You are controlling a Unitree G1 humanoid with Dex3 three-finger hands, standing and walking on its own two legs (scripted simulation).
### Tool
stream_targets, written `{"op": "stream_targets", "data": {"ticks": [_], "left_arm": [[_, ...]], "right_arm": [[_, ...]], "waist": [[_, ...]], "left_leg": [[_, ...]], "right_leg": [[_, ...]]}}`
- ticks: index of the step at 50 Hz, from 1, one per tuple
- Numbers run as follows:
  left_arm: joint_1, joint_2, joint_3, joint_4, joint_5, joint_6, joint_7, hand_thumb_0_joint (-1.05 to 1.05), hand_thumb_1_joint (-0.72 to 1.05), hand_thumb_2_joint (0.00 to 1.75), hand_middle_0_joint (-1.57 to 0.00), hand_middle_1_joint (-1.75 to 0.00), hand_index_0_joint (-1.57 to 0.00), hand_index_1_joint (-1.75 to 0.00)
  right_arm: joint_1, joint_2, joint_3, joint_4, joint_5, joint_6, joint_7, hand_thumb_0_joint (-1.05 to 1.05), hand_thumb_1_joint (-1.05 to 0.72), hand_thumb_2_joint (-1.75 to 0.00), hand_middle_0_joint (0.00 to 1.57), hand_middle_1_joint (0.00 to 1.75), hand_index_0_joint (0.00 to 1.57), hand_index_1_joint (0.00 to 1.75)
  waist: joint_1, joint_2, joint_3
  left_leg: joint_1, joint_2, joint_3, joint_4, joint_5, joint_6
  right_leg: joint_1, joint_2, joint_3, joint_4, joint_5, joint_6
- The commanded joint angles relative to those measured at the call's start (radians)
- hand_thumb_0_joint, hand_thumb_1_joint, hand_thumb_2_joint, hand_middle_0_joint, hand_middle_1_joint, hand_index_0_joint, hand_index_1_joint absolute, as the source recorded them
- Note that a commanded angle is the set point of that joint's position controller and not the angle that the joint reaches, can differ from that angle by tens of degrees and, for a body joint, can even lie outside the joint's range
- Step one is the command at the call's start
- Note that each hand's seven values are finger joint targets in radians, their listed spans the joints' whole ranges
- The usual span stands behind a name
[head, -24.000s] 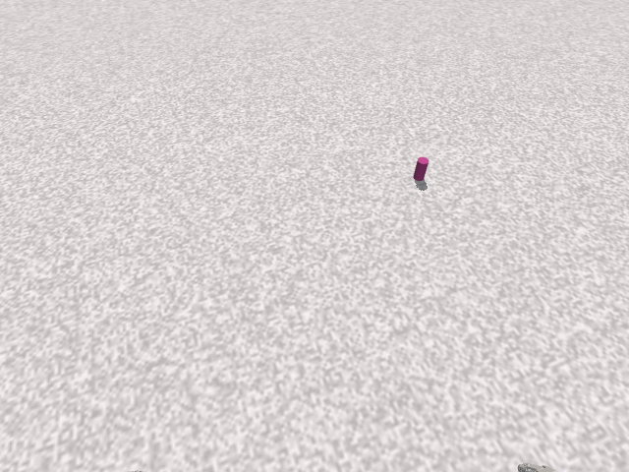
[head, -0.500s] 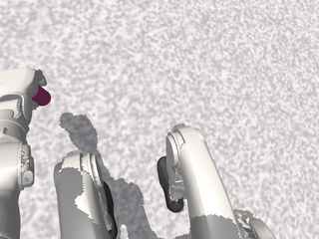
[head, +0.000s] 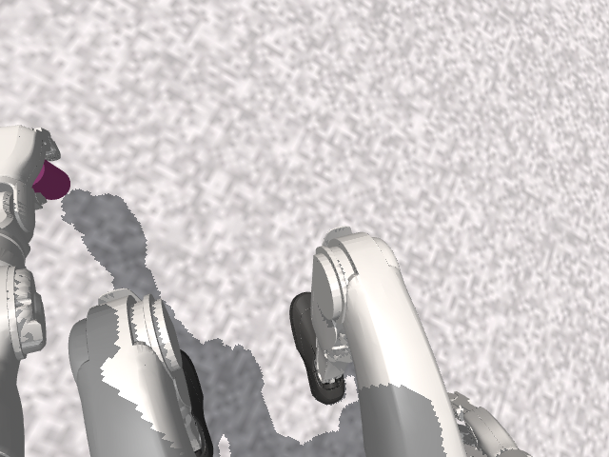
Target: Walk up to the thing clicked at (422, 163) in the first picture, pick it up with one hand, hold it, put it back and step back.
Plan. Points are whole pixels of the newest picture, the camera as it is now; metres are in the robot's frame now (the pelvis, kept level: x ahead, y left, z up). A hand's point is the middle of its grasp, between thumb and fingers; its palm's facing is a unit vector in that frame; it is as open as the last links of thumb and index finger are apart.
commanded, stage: rest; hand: left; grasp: from above
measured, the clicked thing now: (38, 176) +0.50 +0.25 -0.23
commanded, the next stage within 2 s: open in 0.96 s
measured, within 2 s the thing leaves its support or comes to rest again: rests again in 0.60 s
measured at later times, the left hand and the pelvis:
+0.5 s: hand (36, 189) +0.48 +0.26 -0.23, palm faces -0.45 -0.08 -0.89, open 7.6 cm; pelvis +0.00 +0.00 -0.02, yaw -3 degrees
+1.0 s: hand (37, 189) +0.49 +0.26 -0.24, palm faces -0.46 -0.09 -0.89, open 7.6 cm; pelvis +0.00 +0.01 -0.03, yaw -4 degrees
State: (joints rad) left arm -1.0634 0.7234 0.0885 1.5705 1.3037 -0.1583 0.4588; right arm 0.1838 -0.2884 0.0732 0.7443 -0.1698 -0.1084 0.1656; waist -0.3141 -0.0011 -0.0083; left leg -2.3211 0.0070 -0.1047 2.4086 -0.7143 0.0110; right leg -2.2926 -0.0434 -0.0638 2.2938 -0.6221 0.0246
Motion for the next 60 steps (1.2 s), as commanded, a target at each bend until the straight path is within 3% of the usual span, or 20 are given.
{"op": "stream_targets", "data": {"ticks": [1, 4, 5, 7, 8, 13, 15, 17, 20, 24, 26, 33, 38, 40, 44, 45, 53, 55, 57, 60], "left_arm": [[-0.337, 0.205, -0.003, -0.103, -0.022, -0.002, 0.05, 0.0, 0.67, 0.47, -1.03, -0.48, -1.06, -0.45], [-0.368, 0.28, 0.042, -0.153, -0.014, -0.019, 0.06, 0.0, 0.68, 0.46, -1.03, -0.49, -1.07, -0.45], [-0.347, 0.241, 0.014, -0.125, -0.015, -0.019, 0.055, 0.0, 0.68, 0.47, -1.02, -0.5, -1.07, -0.46], [-0.354, 0.311, 0.068, -0.132, -0.002, -0.029, 0.065, 0.0, 0.7, 0.48, -1.05, -0.5, -1.08, -0.46], [-0.331, 0.259, 0.039, -0.122, -0.006, -0.028, 0.061, 0.0, 0.69, 0.46, -1.03, -0.49, -1.07, -0.45], [-0.324, 0.32, 0.084, -0.122, 0.008, -0.033, 0.081, 0.0, 0.7, 0.46, -1.03, -0.5, -1.08, -0.46], [-0.352, 0.281, 0.049, -0.124, 0.01, -0.038, 0.081, 0.0, 0.7, 0.45, -1.04, -0.5, -1.08, -0.45], [-0.326, 0.357, 0.102, -0.12, 0.021, -0.037, 0.094, 0.0, 0.72, 0.49, -1.05, -0.5, -1.09, -0.46], [-0.34, 0.315, 0.083, -0.118, 0.023, -0.04, 0.095, 0.0, 0.72, 0.48, -1.05, -0.5, -1.09, -0.46], [-0.313, 0.369, 0.112, -0.084, 0.029, -0.039, 0.112, 0.0, 0.72, 0.49, -1.05, -0.51, -1.09, -0.47], [-0.347, 0.34, 0.092, -0.072, 0.03, -0.04, 0.11, 0.0, 0.73, 0.5, -1.05, -0.51, -1.09, -0.47], [-0.305, 0.373, 0.101, -0.068, 0.028, -0.044, 0.126, 0.0, 0.72, 0.45, -1.03, -0.5, -1.08, -0.45], [-0.333, 0.376, 0.105, -0.033, 0.04, -0.04, 0.134, 0.0, 0.7, 0.47, -1.04, -0.48, -1.07, -0.45], [-0.325, 0.391, 0.11, -0.034, 0.036, -0.04, 0.138, 0.0, 0.7, 0.46, -1.03, -0.51, -1.07, -0.46], [-0.329, 0.357, 0.075, -0.008, 0.035, -0.042, 0.129, 0.0, 0.7, 0.47, -1.02, -0.5, -1.06, -0.46], [-0.303, 0.388, 0.1, -0.001, 0.033, -0.044, 0.135, 0.0, 0.69, 0.46, -1.01, -0.52, -1.05, -0.47], [-0.311, 0.404, 0.091, 0.055, 0.039, -0.051, 0.136, 0.0, 0.68, 0.42, -0.99, -0.5, -1.04, -0.45], [-0.303, 0.412, 0.093, 0.059, 0.035, -0.057, 0.144, 0.0, 0.52, 0.48, -0.83, -0.53, -0.88, -0.49], [-0.326, 0.389, 0.074, 0.056, 0.038, -0.057, 0.14, 0.0, 0.36, 0.48, -0.72, -0.58, -0.77, -0.53], [-0.318, 0.404, 0.073, 0.047, 0.04, -0.054, 0.148, 0.0, 0.19, 0.57, -0.65, -0.6, -0.67, -0.58]], "right_arm": [[0.246, -0.268, -0.072, 0.004, -0.004, -0.01, -0.001, 0.0, -0.9, -0.9, 0.2, 0.3, 0.2, 0.3], [0.258, -0.278, -0.072, 0.004, -0.011, -0.014, 0.004, 0.0, -0.9, -0.9, 0.2, 0.3, 0.2, 0.3], [0.255, -0.269, -0.067, 0.013, -0.014, -0.017, 0.011, 0.0, -0.9, -0.9, 0.2, 0.3, 0.2, 0.3], [0.261, -0.295, -0.067, -0.005, -0.021, -0.021, 0.014, 0.0, -0.9, -0.9, 0.2, 0.3, 0.2, 0.3], [0.259, -0.292, -0.066, -0.005, -0.019, -0.023, 0.017, 0.0, -0.91, -0.9, 0.2, 0.3, 0.2, 0.3], [0.264, -0.305, -0.065, -0.004, -0.031, -0.026, 0.031, 0.0, -0.9, -0.9, 0.2, 0.3, 0.2, 0.3], [0.245, -0.301, -0.058, -0.018, -0.032, -0.032, 0.037, 0.0, -0.91, -0.9, 0.2, 0.3, 0.2, 0.3], [0.265, -0.319, -0.058, -0.009, -0.036, -0.033, 0.039, 0.0, -0.9, -0.9, 0.2, 0.3, 0.2, 0.3], [0.249, -0.326, -0.06, -0.019, -0.041, -0.041, 0.046, 0.0, -0.9, -0.9, 0.2, 0.3, 0.2, 0.3], [0.255, -0.33, -0.053, -0.007, -0.043, -0.043, 0.052, 0.0, -0.9, -0.9, 0.2, 0.3, 0.2, 0.3], [0.252, -0.325, -0.046, -0.003, -0.049, -0.05, 0.059, 0.0, -0.9, -0.9, 0.2, 0.3, 0.2, 0.3], [0.24, -0.349, -0.045, -0.01, -0.05, -0.061, 0.064, 0.0, -0.9, -0.9, 0.2, 0.3, 0.2, 0.3], [0.243, -0.348, -0.024, -0.009, -0.061, -0.067, 0.078, 0.0, -0.9, -0.9, 0.2, 0.3, 0.2, 0.3], [0.233, -0.344, -0.026, -0.004, -0.058, -0.069, 0.078, 0.0, -0.9, -0.9, 0.2, 0.3, 0.2, 0.3], [0.231, -0.358, -0.018, -0.014, -0.062, -0.082, 0.087, 0.0, -0.9, -0.9, 0.2, 0.3, 0.2, 0.3], [0.236, -0.359, -0.021, -0.01, -0.059, -0.08, 0.086, 0.0, -0.9, -0.9, 0.2, 0.3, 0.2, 0.3], [0.234, -0.364, 0.009, -0.03, -0.066, -0.087, 0.09, 0.0, -0.9, -0.9, 0.2, 0.3, 0.2, 0.3], [0.221, -0.358, 0.015, -0.031, -0.066, -0.085, 0.086, 0.0, -0.9, -0.9, 0.2, 0.3, 0.2, 0.3], [0.225, -0.362, 0.016, -0.033, -0.07, -0.091, 0.088, 0.0, -0.9, -0.9, 0.2, 0.3, 0.2, 0.3], [0.225, -0.362, 0.013, -0.03, -0.068, -0.093, 0.087, 0.0, -0.9, -0.9, 0.2, 0.3, 0.2, 0.3]], "waist": [[-0.034, 0.317, -0.683], [-0.036, 0.326, -0.704], [-0.035, 0.327, -0.688], [-0.05, 0.304, -0.684], [-0.044, 0.316, -0.677], [-0.049, 0.348, -0.698], [-0.06, 0.37, -0.658], [-0.054, 0.372, -0.664], [-0.071, 0.381, -0.642], [-0.066, 0.382, -0.64], [-0.093, 0.371, -0.605], [-0.075, 0.399, -0.62], [-0.107, 0.395, -0.572], [-0.094, 0.387, -0.584], [-0.116, 0.395, -0.549], [-0.098, 0.389, -0.567], [-0.124, 0.34, -0.516], [-0.112, 0.335, -0.518], [-0.13, 0.346, -0.51], [-0.12, 0.375, -0.539]], "left_leg": [[0.478, -0.027, 0.075, -0.238, 0.214, 0.015], [0.486, -0.027, 0.074, -0.218, 0.238, 0.013], [0.473, -0.026, 0.077, -0.21, 0.22, 0.015], [0.464, -0.027, 0.072, -0.195, 0.243, 0.016], [0.474, -0.028, 0.069, -0.199, 0.252, 0.012], [0.488, -0.022, 0.059, -0.193, 0.248, 0.011], [0.47, -0.022, 0.059, -0.188, 0.227, 0.009], [0.472, -0.023, 0.058, -0.186, 0.242, 0.011], [0.496, -0.019, 0.046, -0.175, 0.236, 0.004], [0.466, -0.019, 0.047, -0.174, 0.23, 0.009], [0.444, -0.017, 0.049, -0.151, 0.212, 0.011], [0.469, -0.016, 0.032, -0.175, 0.219, 0.007], [0.456, -0.013, 0.029, -0.149, 0.23, 0.006], [0.447, -0.013, 0.032, -0.157, 0.206, 0.011], [0.457, -0.012, 0.02, -0.155, 0.206, 0.006], [0.471, -0.01, 0.01, -0.171, 0.219, 0.005], [0.41, -0.011, 0.012, -0.155, 0.186, 0.013], [0.382, -0.011, 0.014, -0.155, 0.164, 0.015], [0.412, -0.008, 0.01, -0.152, 0.172, 0.011], [0.44, -0.006, 0.007, -0.164, 0.181, 0.008]], "right_leg": [[0.384, 0.046, -0.089, -0.191, 0.201, -0.056], [0.401, 0.047, -0.093, -0.176, 0.223, -0.055], [0.399, 0.05, -0.092, -0.177, 0.207, -0.056], [0.411, 0.046, -0.101, -0.173, 0.229, -0.051], [0.389, 0.046, -0.104, -0.171, 0.231, -0.054], [0.393, 0.053, -0.117, -0.157, 0.233, -0.053], [0.37, 0.054, -0.12, -0.153, 0.215, -0.057], [0.388, 0.053, -0.124, -0.151, 0.225, -0.052], [0.341, 0.053, -0.137, -0.145, 0.215, -0.054], [0.366, 0.056, -0.137, -0.136, 0.22, -0.051], [0.35, 0.06, -0.138, -0.136, 0.21, -0.05], [0.354, 0.061, -0.15, -0.139, 0.209, -0.049], [0.336, 0.062, -0.156, -0.123, 0.225, -0.049], [0.355, 0.067, -0.151, -0.135, 0.21, -0.049], [0.324, 0.065, -0.161, -0.124, 0.207, -0.048], [0.339, 0.065, -0.163, -0.124, 0.216, -0.047], [0.354, 0.07, -0.166, -0.136, 0.193, -0.045], [0.367, 0.073, -0.165, -0.144, 0.175, -0.047], [0.349, 0.07, -0.168, -0.137, 0.186, -0.045], [0.353, 0.073, -0.168, -0.134, 0.196, -0.044]]}}
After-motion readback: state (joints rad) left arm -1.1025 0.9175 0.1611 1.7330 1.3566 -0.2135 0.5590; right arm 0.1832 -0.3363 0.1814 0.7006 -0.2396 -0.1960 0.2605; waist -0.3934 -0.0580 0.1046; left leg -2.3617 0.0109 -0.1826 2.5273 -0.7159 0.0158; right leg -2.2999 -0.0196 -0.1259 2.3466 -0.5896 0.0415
